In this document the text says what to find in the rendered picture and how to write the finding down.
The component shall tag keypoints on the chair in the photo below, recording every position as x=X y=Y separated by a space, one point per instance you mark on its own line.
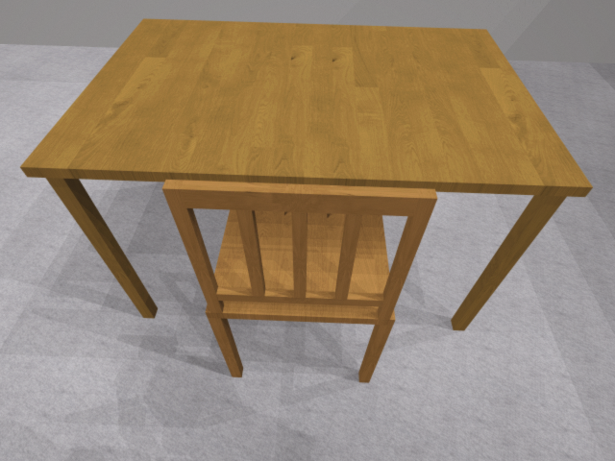
x=301 y=253

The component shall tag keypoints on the table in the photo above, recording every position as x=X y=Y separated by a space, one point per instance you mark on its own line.
x=353 y=105

